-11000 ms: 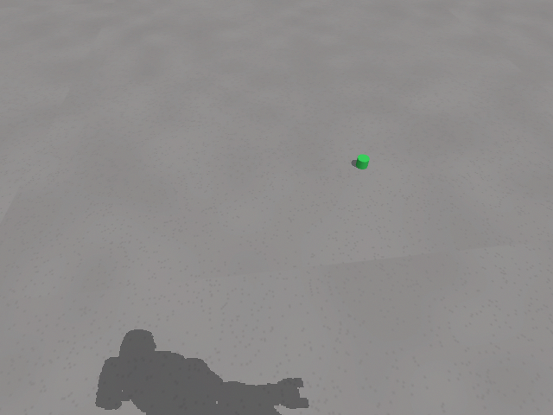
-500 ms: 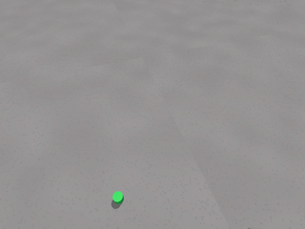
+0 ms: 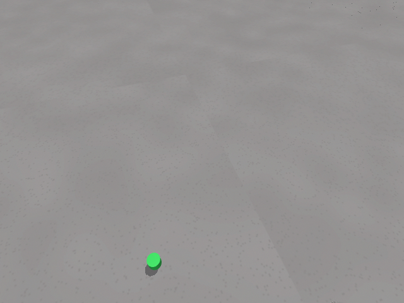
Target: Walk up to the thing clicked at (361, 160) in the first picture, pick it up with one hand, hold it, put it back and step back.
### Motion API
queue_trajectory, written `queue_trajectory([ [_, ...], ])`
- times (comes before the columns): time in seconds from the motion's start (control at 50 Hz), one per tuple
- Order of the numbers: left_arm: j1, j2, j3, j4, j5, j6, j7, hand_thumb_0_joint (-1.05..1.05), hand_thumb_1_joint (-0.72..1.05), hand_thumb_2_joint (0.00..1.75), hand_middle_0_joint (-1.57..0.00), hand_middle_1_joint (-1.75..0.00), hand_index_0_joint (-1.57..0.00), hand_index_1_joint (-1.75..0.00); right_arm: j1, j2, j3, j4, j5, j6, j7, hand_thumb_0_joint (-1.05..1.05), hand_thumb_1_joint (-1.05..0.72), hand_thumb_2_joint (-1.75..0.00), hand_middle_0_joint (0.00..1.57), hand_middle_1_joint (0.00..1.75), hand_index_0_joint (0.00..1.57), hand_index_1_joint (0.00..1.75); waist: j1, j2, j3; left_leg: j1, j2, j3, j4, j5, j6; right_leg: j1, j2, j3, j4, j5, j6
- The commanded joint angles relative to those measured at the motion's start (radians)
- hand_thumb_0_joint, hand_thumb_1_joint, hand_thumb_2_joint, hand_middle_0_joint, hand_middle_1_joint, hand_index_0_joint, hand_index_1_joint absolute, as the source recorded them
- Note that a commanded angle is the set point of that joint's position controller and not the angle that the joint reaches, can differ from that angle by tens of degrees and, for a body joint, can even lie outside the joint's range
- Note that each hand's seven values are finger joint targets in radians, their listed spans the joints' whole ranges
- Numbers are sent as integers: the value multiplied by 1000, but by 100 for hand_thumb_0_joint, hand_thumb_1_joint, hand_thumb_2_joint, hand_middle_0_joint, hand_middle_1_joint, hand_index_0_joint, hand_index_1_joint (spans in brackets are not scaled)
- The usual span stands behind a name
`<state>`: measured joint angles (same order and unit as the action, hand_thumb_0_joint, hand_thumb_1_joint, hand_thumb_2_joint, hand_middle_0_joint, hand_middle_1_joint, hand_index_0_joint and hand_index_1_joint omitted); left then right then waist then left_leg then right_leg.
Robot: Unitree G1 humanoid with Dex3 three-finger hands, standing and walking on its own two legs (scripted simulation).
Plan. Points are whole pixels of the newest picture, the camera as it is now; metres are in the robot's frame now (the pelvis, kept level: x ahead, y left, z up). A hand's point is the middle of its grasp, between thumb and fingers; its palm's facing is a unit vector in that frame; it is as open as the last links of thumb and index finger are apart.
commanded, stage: walk up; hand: left
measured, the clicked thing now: (154, 261) +0.39 +0.24 -0.75
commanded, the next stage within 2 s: none
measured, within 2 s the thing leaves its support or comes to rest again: neither
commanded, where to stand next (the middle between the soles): +0.02 +0.00 m, yaw +0 degrees
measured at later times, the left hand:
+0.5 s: hand out of the picture -0.02 +0.25 -0.15, palm faces +0.06 -0.91 -0.40, open 7.4 cm
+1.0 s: hand out of the picture +0.02 +0.25 -0.15, palm faces +0.03 -0.91 -0.42, open 7.4 cm
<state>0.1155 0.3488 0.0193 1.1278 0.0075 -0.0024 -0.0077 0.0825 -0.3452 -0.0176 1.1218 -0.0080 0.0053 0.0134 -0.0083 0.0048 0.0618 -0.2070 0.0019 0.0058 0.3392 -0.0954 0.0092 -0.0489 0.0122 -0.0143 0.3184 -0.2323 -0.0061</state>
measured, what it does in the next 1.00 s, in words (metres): steps on the spot: left foot, then right foot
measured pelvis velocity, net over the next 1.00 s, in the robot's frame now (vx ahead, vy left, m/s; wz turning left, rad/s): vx -0.05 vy -0.02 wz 0.07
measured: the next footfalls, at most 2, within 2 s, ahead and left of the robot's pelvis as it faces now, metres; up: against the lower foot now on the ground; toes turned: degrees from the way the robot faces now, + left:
left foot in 0.54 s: -0.03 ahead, +0.12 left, +0.00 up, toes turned +3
right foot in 0.80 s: +0.06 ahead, -0.14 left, +0.00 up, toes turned +4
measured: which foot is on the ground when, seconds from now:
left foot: down 0.00-0.24, up 0.26-0.52, down 0.54-0.82, up 0.84-1.00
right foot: down 0.00-0.58, up 0.60-0.78, down 0.80-1.00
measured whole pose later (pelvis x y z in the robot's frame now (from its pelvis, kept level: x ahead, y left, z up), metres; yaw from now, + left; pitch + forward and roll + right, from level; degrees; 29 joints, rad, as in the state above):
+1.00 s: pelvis -0.05 -0.02 -0.02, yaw +4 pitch -3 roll +0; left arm 0.19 0.36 0.03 0.92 0.03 -0.04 0.01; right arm 0.18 -0.41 -0.06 0.92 -0.01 0.05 0.02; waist 0.00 0.05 0.10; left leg -0.30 0.02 -0.06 0.83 -0.52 0.01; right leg -0.32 -0.02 0.00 0.60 -0.23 0.00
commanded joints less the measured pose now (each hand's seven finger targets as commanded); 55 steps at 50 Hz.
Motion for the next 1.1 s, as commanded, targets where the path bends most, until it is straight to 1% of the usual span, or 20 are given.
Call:
queue_trajectory([
  [0.0,-5,255,64,-106,-10,6,30,0,90,90,-20,-30,-20,-30,-14,-262,-69,-89,15,4,-18,0,-90,-90,20,30,20,30,-3,20,-83,73,137,-124,78,378,58,-94,-111,61,113,310,-34],
  [0.14,164,202,81,-156,-3,52,24,0,90,90,-20,-30,-20,-30,-111,-301,-111,-249,-14,40,-20,0,-90,-90,20,30,20,30,54,193,-167,-172,314,-291,23,123,239,-79,-11,33,544,-310,-65],
  [0.2,188,243,96,-175,15,25,26,0,90,90,-20,-30,-20,-30,-114,-225,-93,-276,-12,53,-15,0,-90,-90,20,30,20,30,82,-48,-90,-180,76,-156,321,-58,83,-158,-162,224,50,-65,-81],
  [0.22,107,333,121,-214,36,9,28,0,90,90,-20,-30,-20,-30,-84,-178,-82,-287,-4,54,-14,0,-90,-90,20,30,20,30,51,-247,-29,-324,-98,-99,524,-382,9,-155,-334,465,-45,75,-146],
  [0.24,59,393,128,-256,46,1,34,0,90,90,-20,-30,-20,-30,-64,-201,-91,-291,-18,65,-21,0,-90,-90,20,30,20,30,52,-203,-20,-287,-90,-192,731,-519,-10,-309,-461,546,-52,131,-290],
  [0.26,6,392,130,-279,44,-5,41,0,90,90,-20,-30,-20,-30,-23,-231,-104,-283,-13,70,-22,0,-90,-90,20,30,20,30,21,-175,-16,-250,-77,-244,858,-504,-10,-367,-462,528,-28,212,-315],
  [0.32,-61,258,100,-298,40,-27,44,0,90,90,-20,-30,-20,-30,93,-230,-104,-237,7,45,-10,0,-90,-90,20,30,20,30,-25,-72,-78,-228,-66,-205,806,-322,-29,-183,-249,219,62,209,-185],
  [0.42,154,289,115,-280,44,-36,21,0,90,90,-20,-30,-20,-30,-24,-219,-74,-284,-26,3,8,0,-90,-90,20,30,20,30,101,-195,-33,-295,-15,-70,342,-426,-31,93,-265,267,38,-88,-197],
  [0.5,141,292,107,-310,23,-18,-1,0,90,90,-20,-30,-20,-30,96,-184,-79,-244,-28,-38,-1,0,-90,-90,20,30,20,30,21,-157,-37,26,-56,55,20,-184,13,-79,-208,131,168,196,-136],
  [0.52,120,245,91,-328,20,-17,-4,0,90,90,-20,-30,-20,-30,172,-203,-93,-229,-31,-48,-7,0,-90,-90,20,30,20,30,-25,-99,-84,204,-14,-8,-19,-99,31,-198,-172,77,275,188,-94],
  [0.56,60,201,82,-355,14,-16,2,0,90,90,-20,-30,-20,-30,210,-377,-130,-248,-34,-58,-8,0,-90,-90,20,30,20,30,-59,173,-69,247,378,-547,-90,-270,241,-512,-1,4,570,-384,-19],
  [0.58,31,255,94,-352,19,-21,8,0,90,90,-20,-30,-20,-30,216,-370,-135,-250,-21,-60,-7,0,-90,-90,20,30,20,30,-66,108,-16,149,402,-540,-91,-230,301,-479,-41,100,646,-394,-26],
  [0.64,130,229,84,-312,2,-34,-3,0,90,90,-20,-30,-20,-30,141,-292,-101,-284,-19,-63,-15,0,-90,-90,20,30,20,30,-4,155,23,162,264,-271,-11,-7,217,-468,-63,99,531,-289,-26],
  [0.76,220,216,82,-227,6,-55,21,0,90,90,-20,-30,-20,-30,21,-218,-66,-326,-1,-5,-7,0,-90,-90,20,30,20,30,57,135,-24,-133,128,-69,210,8,91,-26,-6,-17,124,118,-10],
  [0.78,207,269,94,-230,12,-62,30,0,90,90,-20,-30,-20,-30,63,-183,-56,-323,8,5,-7,0,-90,-90,20,30,20,30,47,21,-39,-188,75,-41,299,-121,49,15,-92,113,91,203,-30],
  [0.8,186,350,105,-245,19,-71,38,0,90,90,-20,-30,-20,-30,90,-153,-49,-324,11,18,-10,0,-90,-90,20,30,20,30,33,-121,-52,-228,1,-32,434,-336,3,-56,-321,441,-27,142,-126],
  [0.82,139,397,107,-257,17,-65,42,0,90,90,-20,-30,-20,-30,110,-211,-74,-300,4,38,-17,0,-90,-90,20,30,20,30,32,-124,-38,-115,-2,-91,617,-521,3,-234,-427,553,-62,29,-250],
  [1.02,6,268,68,-282,4,-30,29,0,90,90,-20,-30,-20,-30,196,-222,-91,-197,-21,8,-8,0,-90,-90,20,30,20,30,-30,-138,-96,77,20,-25,85,-173,14,-299,-202,187,220,157,-105],
  [1.06,22,212,51,-275,-19,-20,30,0,90,90,-20,-30,-20,-30,44,-342,-107,-243,-21,-8,-9,0,-90,-90,20,30,20,30,29,121,-46,-64,274,-354,-32,-174,133,-322,3,61,372,-120,-22],
  [1.08,30,249,69,-239,-12,-17,34,0,90,90,-20,-30,-20,-30,-4,-334,-101,-248,-13,-10,-5,0,-90,-90,20,30,20,30,28,130,-39,-165,304,-337,-2,-165,195,-202,-9,60,455,-247,-21],
])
